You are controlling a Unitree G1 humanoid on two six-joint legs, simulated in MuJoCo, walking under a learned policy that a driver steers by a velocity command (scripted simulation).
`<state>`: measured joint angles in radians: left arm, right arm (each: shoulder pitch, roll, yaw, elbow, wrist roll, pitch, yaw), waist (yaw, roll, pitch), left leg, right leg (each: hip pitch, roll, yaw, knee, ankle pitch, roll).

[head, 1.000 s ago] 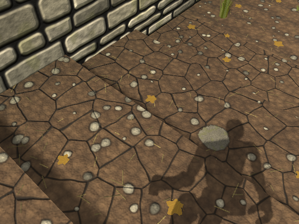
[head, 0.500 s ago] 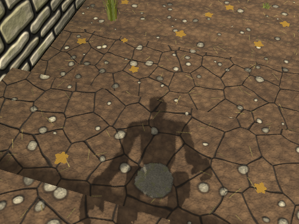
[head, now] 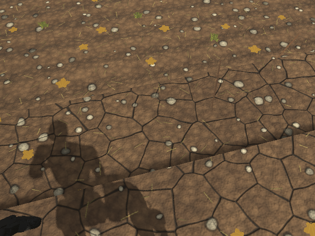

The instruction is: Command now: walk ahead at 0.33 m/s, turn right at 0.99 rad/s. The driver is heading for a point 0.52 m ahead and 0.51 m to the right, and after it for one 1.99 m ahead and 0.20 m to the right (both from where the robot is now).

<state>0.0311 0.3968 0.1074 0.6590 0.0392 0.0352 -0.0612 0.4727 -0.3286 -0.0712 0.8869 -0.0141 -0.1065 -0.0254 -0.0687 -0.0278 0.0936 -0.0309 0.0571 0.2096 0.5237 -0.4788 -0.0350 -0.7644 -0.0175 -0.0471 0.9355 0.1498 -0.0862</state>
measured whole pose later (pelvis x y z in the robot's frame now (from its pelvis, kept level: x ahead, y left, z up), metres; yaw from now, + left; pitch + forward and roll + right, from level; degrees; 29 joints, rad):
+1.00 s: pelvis +0.56 -0.08 -0.15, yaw -46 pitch +1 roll +2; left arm 0.03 0.28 0.01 0.66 0.03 0.00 -0.05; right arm 0.43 -0.29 -0.05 0.84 0.00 -0.05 0.01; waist -0.10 -0.03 0.06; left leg -0.05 -0.01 0.05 0.39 -0.35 -0.02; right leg -0.53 0.04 0.04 0.60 -0.06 -0.08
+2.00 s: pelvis +0.58 -0.12 -0.15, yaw -6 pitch +2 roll -1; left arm 0.07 0.32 0.04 0.68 0.01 0.05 0.02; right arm 0.29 -0.37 -0.08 0.62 0.00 0.08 0.02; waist -0.06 0.00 0.05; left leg -0.26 -0.19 -0.38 0.48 -0.22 0.04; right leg -0.42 0.08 0.13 0.67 -0.34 0.03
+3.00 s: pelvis +0.55 -0.15 -0.16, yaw +3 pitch +0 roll +2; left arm 0.27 0.30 0.07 0.68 -0.01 0.11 -0.04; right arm 0.11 -0.26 -0.04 0.71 -0.01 0.04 0.00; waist 0.03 0.02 0.08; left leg -0.22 0.09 0.29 0.60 -0.35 0.01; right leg -0.29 -0.03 -0.10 0.66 -0.40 -0.02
